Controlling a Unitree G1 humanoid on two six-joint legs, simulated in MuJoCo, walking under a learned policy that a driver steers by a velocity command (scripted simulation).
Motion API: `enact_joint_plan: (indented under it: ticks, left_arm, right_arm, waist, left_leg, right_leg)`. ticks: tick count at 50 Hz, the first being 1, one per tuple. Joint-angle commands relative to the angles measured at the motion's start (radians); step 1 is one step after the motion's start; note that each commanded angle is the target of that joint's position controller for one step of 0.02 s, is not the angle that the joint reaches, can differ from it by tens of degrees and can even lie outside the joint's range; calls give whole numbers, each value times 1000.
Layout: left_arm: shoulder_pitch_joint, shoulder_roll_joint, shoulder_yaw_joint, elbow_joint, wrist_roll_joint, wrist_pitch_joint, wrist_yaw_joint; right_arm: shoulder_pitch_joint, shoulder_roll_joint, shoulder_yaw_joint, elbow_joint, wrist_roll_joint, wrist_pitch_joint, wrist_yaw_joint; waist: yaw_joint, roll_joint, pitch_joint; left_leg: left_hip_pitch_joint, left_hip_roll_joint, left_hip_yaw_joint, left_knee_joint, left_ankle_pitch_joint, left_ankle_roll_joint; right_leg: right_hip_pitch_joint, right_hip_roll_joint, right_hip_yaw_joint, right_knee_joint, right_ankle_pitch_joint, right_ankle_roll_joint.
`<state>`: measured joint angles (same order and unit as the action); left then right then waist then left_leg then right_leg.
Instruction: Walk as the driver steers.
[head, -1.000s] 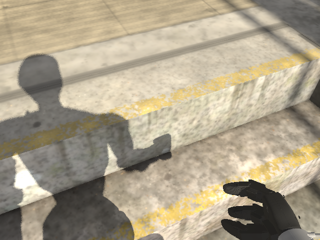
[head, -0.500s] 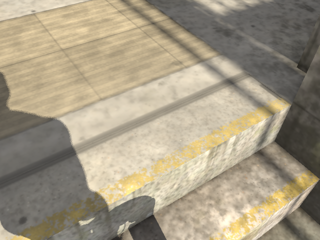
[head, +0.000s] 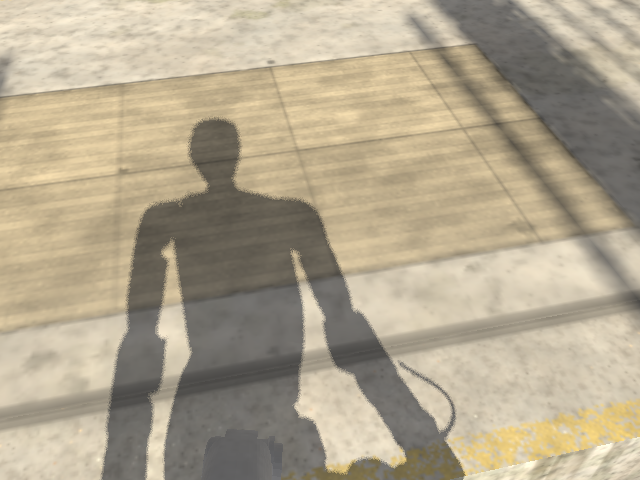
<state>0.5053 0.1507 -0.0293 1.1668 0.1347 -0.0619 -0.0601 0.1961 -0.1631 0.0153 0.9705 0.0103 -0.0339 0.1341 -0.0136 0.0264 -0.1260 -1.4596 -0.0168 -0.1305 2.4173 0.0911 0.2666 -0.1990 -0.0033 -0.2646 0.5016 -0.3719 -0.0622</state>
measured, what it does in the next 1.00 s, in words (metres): climbs, turning left: left foot 0.22 m higher, then right foot 0.21 m higher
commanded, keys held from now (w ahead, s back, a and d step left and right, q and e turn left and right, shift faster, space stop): w+q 0.44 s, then w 0.56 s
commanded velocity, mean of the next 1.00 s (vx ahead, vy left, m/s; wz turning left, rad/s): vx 0.50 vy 0.00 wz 0.39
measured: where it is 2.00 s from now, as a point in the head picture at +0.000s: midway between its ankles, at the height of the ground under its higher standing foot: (187, 190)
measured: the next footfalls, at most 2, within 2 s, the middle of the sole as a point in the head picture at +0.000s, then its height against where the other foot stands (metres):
left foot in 0.20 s outside the picture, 0.22 m higher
right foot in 0.62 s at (359, 409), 0.21 m higher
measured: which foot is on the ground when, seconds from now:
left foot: up 0.00-0.18, down 0.20-0.68, up 0.70-1.00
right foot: down 0.00-0.24, up 0.26-0.60, down 0.62-1.00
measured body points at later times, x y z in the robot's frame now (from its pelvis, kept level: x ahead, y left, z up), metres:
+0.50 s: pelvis +0.23 +0.03 +0.19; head +0.21 +0.01 +0.64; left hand +0.35 +0.30 +0.10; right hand +0.12 -0.17 +0.04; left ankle +0.13 +0.10 -0.52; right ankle +0.31 -0.09 -0.19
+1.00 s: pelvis +0.50 +0.06 +0.43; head +0.49 +0.04 +0.88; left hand +0.38 +0.24 +0.28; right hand +0.76 -0.09 +0.32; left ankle +0.58 +0.27 -0.14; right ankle +0.47 -0.04 -0.30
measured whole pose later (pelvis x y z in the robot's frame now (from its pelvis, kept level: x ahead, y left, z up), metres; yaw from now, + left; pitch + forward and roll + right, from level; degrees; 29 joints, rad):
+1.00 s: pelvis +0.50 +0.06 +0.43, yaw +22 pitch +5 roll -1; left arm 0.43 0.14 0.00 1.10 0.08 -0.11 -0.03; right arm 0.06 -0.24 -0.03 0.91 -0.07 -0.09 0.08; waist 0.05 0.04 -0.14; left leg -1.12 0.07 -0.09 1.42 0.11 0.11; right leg -0.23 0.04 -0.10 0.49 -0.35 -0.06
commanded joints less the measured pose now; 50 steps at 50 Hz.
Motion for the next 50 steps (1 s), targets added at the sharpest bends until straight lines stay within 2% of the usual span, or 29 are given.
enact_joint_plan:
  ticks: [1,3,5,8,10,11,12,13,14,15,17,19,21,24,26,27,28,29,31,32,33,34,35,36,37,39,41,45,50]
  left_arm:
    - [-7,82,-8,-42,39,-34,-12]
    - [49,97,-14,-17,47,-26,-34]
    - [5,85,-27,1,14,-7,-76]
    - [-52,309,-2,-18,-65,-53,-74]
    - [-65,386,31,-11,-68,-37,-82]
    - [-97,366,32,-12,-42,-27,-103]
    - [-15,306,28,4,3,-19,-115]
    - [-63,275,36,19,-6,-3,-122]
    - [-82,124,7,-12,19,12,-139]
    - [-126,125,15,4,-58,11,-139]
    - [-377,85,19,-111,-61,7,-69]
    - [-467,65,6,-201,-28,-6,-43]
    - [-482,65,-5,-240,-43,-3,-27]
    - [-606,38,-28,-297,-87,-6,-15]
    - [-741,61,-34,-406,-90,6,9]
    - [-845,80,-33,-472,-105,17,20]
    - [-999,62,-49,-550,-86,52,27]
    - [-995,39,-44,-584,-93,59,-4]
    - [-837,117,-12,-518,-97,77,-17]
    - [-622,174,19,-438,-98,66,-19]
    - [-418,183,32,-354,-97,64,-16]
    - [-257,203,47,-304,-67,80,-7]
    - [-164,235,58,-264,-18,83,6]
    - [-122,241,59,-252,-42,51,27]
    - [-161,224,58,-225,-82,25,36]
    - [-258,42,21,-153,-79,-2,35]
    - [-380,-36,11,-118,-87,-27,38]
    - [-487,-8,26,-193,-72,-85,21]
    - [-112,50,37,-148,-48,-78,33]
  right_arm:
    - [-236,-32,13,-135,12,9,-7]
    - [-377,-66,3,-167,24,39,-38]
    - [-400,-44,10,-221,5,91,-38]
    - [-314,-76,-11,-248,4,123,3]
    - [-311,-99,-20,-266,-16,126,14]
    - [-219,-108,-26,-238,-22,132,4]
    - [-65,-137,-43,-156,-21,135,-12]
    - [148,-130,-59,-68,-30,139,-30]
    - [306,-161,-54,36,-51,116,-43]
    - [388,-166,-72,33,-81,87,-58]
    - [396,-39,-36,161,-99,28,-57]
    - [240,-1,-11,181,-62,-12,-48]
    - [192,40,15,190,-74,-23,-25]
    - [184,26,12,168,-119,-33,-47]
    - [272,-10,14,190,-155,-58,-41]
    - [311,-58,-2,183,-146,-65,-36]
    - [241,-75,-8,143,-106,-57,-4]
    - [336,-110,-13,132,-48,-88,-3]
    - [352,-194,-31,136,-20,-127,24]
    - [394,-191,-42,156,-51,-142,38]
    - [435,-145,-48,166,-83,-141,39]
    - [451,-90,-33,178,-108,-120,48]
    - [365,-28,-42,206,-113,-90,55]
    - [305,-63,-56,186,-57,-79,36]
    - [235,-85,-61,159,-28,-79,9]
    - [105,-43,-38,57,-38,-75,-41]
    - [58,8,-18,14,-62,-52,-66]
    - [6,-63,-43,-25,-75,-54,-57]
    - [-220,-48,-32,-115,-84,-66,-49]
  waist:
    - [10,-75,124]
    - [56,-114,168]
    - [-21,-116,135]
    - [-134,-249,-23]
    - [-106,-303,-47]
    - [-127,-290,-96]
    - [-89,-241,-168]
    - [-170,-203,-159]
    - [-161,97,-133]
    - [-211,98,-99]
    - [-141,65,51]
    - [-20,11,69]
    - [64,-40,93]
    - [50,38,126]
    - [41,-101,79]
    - [4,-28,63]
    - [31,-20,95]
    - [49,120,91]
    - [90,169,30]
    - [84,113,-115]
    - [85,-2,-252]
    - [149,-128,-293]
    - [218,-296,-152]
    - [224,-265,-74]
    - [184,-214,31]
    - [76,-13,11]
    - [-24,41,39]
    - [-89,-37,31]
    - [56,-64,19]
  left_leg:
    - [-140,43,66,-165,39,45]
    - [-233,62,104,-294,-107,35]
    - [-50,86,238,-421,-180,66]
    - [496,-58,403,-706,-353,-21]
    - [493,-169,440,-1103,-641,-69]
    - [572,-182,403,-1258,-574,-58]
    - [806,-199,274,-1329,-467,-53]
    - [1012,-204,152,-1479,-456,-49]
    - [1264,-45,-280,-1711,-364,80]
    - [1218,80,-556,-1835,-571,127]
    - [1213,65,-547,-1887,-637,72]
    - [1213,53,-392,-1867,-363,15]
    - [1183,57,-250,-1891,-233,-14]
    - [915,50,-207,-2027,-343,-4]
    - [895,38,-189,-2061,-418,-75]
    - [841,18,-160,-2107,-360,-79]
    - [561,77,-152,-2402,-320,-19]
    - [493,123,-204,-2414,187,68]
    - [1046,258,-167,-2196,1190,77]
    - [1229,233,-60,-1963,1438,3]
    - [1086,179,-62,-1769,1288,-42]
    - [880,94,-108,-1576,981,-35]
    - [694,-66,-99,-1069,95,-89]
    - [549,-78,-176,-671,-7,-101]
    - [426,-74,-187,-546,0,-100]
    - [367,-77,-234,-459,-6,-57]
    - [313,-42,-222,-526,-51,-33]
    - [472,29,-2,-778,-53,-113]
    - [372,126,104,-1132,74,-199]
  right_leg:
    - [-7,-262,186,-329,184,-93]
    - [122,-347,196,-428,338,-114]
    - [35,-357,118,-434,692,-134]
    - [-28,-372,-3,-284,2138,-183]
    - [260,-402,50,-160,2285,-256]
    - [344,-373,32,-29,2338,-259]
    - [227,-318,57,112,2193,-246]
    - [-5,-297,110,273,1937,-267]
    - [-472,-97,167,663,741,-181]
    - [-674,-31,375,1160,516,-135]
    - [-982,86,529,1521,443,-176]
    - [-1158,66,514,1715,295,-196]
    - [-1268,14,397,1776,183,-207]
    - [-1186,9,314,1953,27,-216]
    - [-1080,-65,303,1544,179,-201]
    - [-984,-86,274,1411,166,-162]
    - [-575,-84,183,1060,2,-103]
    - [-363,17,39,1130,-60,-14]
    - [-540,109,50,881,-143,-24]
    - [-448,83,140,852,38,-107]
    - [-178,34,339,724,125,-171]
    - [10,-41,649,474,-200,-234]
    - [-93,-170,979,160,-501,-299]
    - [-159,-219,1134,34,-673,-297]
    - [-194,-228,1088,22,-608,-273]
    - [-180,-241,951,2,-178,-200]
    - [-217,-194,702,1,72,-123]
    - [-303,-77,303,-166,252,-82]
    - [-6,-146,304,-207,526,-124]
